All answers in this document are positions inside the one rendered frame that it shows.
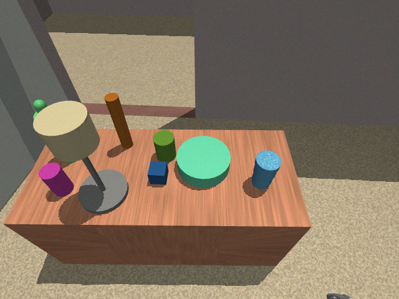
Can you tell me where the desk lamp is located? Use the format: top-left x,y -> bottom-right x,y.
33,101 -> 129,214

